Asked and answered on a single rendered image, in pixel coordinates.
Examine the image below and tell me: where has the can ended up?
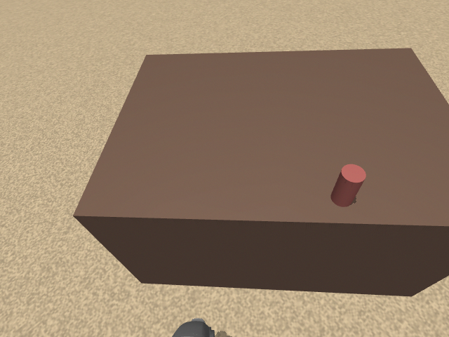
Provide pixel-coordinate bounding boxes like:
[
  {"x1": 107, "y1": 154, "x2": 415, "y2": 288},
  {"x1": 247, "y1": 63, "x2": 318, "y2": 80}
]
[{"x1": 330, "y1": 164, "x2": 366, "y2": 207}]

